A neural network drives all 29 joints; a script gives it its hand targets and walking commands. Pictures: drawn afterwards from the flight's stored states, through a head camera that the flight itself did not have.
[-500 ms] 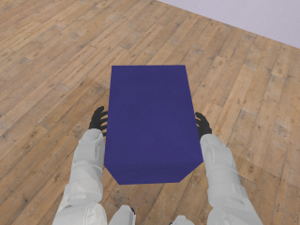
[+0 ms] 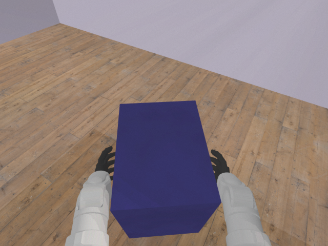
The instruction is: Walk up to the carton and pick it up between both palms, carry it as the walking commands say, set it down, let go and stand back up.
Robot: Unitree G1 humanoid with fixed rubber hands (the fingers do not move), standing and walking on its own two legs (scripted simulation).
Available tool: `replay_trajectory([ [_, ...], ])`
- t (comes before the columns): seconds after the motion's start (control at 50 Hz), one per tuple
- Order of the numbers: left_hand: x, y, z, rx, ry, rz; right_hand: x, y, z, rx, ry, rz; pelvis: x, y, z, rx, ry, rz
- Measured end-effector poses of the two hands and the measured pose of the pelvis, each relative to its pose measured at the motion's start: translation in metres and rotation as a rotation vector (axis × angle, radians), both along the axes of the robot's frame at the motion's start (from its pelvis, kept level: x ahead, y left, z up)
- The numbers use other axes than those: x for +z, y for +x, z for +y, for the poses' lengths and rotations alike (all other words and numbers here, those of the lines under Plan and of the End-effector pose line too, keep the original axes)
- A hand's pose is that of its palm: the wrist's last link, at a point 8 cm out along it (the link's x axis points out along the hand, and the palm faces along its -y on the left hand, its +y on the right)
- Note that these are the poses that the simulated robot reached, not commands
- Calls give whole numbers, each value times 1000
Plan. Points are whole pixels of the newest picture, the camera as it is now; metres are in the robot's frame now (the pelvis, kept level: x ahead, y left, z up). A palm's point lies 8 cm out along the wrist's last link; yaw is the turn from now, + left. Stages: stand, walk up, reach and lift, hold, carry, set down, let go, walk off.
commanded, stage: reach and lift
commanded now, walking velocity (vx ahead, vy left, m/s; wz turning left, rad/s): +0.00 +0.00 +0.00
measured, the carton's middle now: (161, 171) +0.35 +0.04 -0.04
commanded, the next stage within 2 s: hold in 1.52 s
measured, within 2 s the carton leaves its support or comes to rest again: neither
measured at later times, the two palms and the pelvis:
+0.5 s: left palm (101, 171) +0.29 +0.18 +0.05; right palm (229, 178) +0.29 -0.13 +0.05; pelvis -0.01 +0.00 +0.01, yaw +0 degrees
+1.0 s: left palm (100, 175) +0.28 +0.18 +0.04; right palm (229, 181) +0.28 -0.13 +0.04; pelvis -0.01 +0.00 +0.01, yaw +0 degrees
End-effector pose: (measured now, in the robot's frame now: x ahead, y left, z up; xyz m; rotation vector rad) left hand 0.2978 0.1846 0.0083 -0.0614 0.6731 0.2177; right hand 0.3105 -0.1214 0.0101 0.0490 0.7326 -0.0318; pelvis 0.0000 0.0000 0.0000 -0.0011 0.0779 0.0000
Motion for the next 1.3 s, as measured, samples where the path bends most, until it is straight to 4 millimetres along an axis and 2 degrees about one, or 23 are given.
replay_trajectory([
  [0.16,18,-8,-2,2,2,-5,13,-12,-1,-4,9,-7,1,-7,0,0,0,-74],
  [0.46,42,-11,-7,-7,13,-16,35,-17,-7,-5,2,-21,5,-7,-2,0,4,-130],
  [0.9,33,-18,-6,-22,-1,15,31,-27,-6,-11,-18,6,6,-10,2,0,-1,-138],
  [1.3,35,-29,-4,-29,6,0,35,-36,-5,11,-43,-13,7,-13,4,-1,-3,-148],
])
